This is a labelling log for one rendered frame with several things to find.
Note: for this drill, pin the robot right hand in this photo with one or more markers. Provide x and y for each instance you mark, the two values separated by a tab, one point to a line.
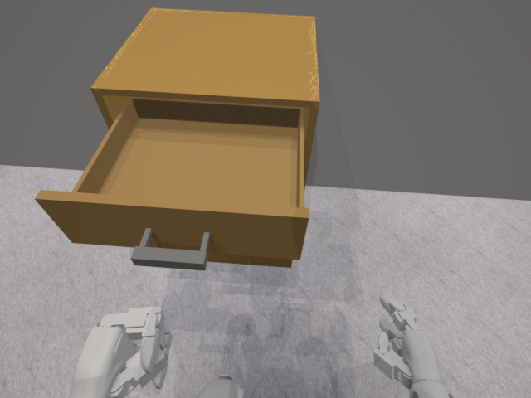
410	345

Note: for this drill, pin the drawer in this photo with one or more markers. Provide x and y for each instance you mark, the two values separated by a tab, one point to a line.
185	167

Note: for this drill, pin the robot right forearm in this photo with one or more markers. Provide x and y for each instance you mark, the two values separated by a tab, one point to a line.
430	389

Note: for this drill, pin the robot left hand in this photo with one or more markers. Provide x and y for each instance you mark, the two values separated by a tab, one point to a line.
137	339

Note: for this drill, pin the cabinet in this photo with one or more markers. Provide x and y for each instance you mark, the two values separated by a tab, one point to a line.
232	57

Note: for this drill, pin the robot left thigh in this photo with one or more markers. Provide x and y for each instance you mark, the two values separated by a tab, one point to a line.
221	388

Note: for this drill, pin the handle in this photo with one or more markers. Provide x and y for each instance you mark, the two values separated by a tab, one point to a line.
170	258

